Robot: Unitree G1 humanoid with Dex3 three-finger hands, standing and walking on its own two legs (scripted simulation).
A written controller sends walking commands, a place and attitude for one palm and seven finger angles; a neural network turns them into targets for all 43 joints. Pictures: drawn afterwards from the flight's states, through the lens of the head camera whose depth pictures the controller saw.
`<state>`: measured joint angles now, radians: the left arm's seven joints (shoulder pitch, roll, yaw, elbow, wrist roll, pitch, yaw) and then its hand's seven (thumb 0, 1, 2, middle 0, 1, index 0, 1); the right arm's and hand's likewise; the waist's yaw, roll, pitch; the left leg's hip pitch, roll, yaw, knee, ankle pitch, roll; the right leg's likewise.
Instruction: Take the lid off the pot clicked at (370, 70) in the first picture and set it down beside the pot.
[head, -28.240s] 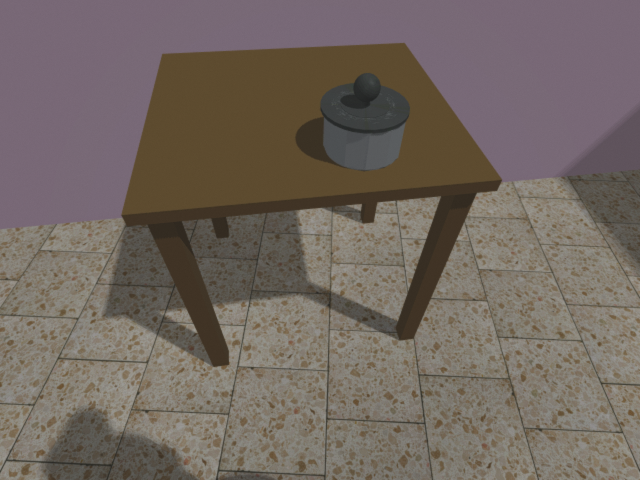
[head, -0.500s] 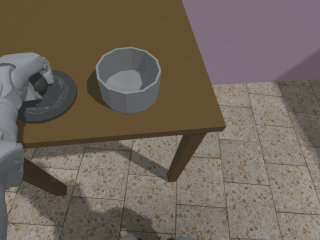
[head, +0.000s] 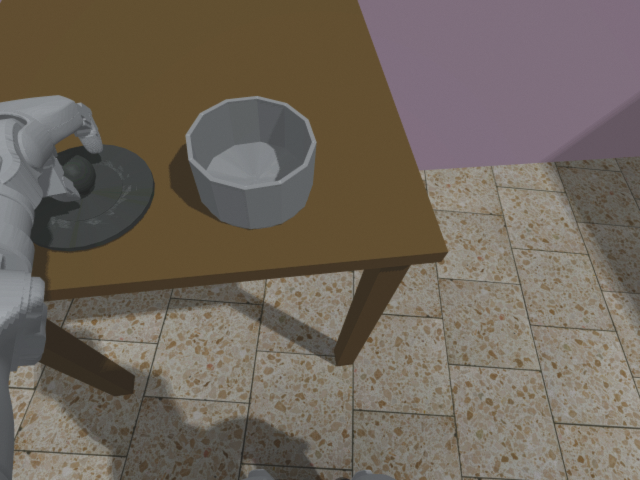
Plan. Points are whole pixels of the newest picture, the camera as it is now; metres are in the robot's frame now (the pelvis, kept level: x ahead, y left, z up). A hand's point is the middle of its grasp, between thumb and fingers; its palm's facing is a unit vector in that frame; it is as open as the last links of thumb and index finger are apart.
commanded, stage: open the fingers wide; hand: left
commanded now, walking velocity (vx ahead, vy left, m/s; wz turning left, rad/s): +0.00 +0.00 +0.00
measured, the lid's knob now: (72, 174) +0.51 +0.29 +0.05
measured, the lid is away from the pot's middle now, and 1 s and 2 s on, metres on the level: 0.23 0.23 0.23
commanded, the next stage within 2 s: raise the empty hand in 0.32 s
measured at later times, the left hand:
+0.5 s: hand (54, 168) +0.49 +0.29 +0.08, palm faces -0.43 -0.09 -0.90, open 11.1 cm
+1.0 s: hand (18, 130) +0.49 +0.30 +0.14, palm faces -0.37 -0.10 -0.92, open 11.1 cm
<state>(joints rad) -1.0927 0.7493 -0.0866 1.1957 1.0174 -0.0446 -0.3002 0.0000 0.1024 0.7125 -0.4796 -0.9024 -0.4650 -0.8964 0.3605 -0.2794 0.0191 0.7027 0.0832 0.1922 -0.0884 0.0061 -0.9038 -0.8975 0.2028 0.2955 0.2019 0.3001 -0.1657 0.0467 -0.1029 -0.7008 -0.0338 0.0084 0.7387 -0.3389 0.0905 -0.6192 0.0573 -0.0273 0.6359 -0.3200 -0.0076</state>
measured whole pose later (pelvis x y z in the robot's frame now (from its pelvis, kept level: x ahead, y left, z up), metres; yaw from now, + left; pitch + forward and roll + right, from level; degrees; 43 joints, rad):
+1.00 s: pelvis +0.00 +0.01 +0.01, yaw +0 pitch +15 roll -4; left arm -1.16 0.76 -0.12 1.17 1.00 -0.01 -0.37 0.00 -0.03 0.70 -0.38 -0.82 -0.38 -0.82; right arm 0.34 -0.27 0.02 0.69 0.10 0.21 -0.08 0.01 -0.90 -0.90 0.20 0.30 0.20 0.30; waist -0.15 0.04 -0.11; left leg -0.61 -0.05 0.01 0.68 -0.32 0.10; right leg -0.53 0.05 -0.02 0.57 -0.30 0.00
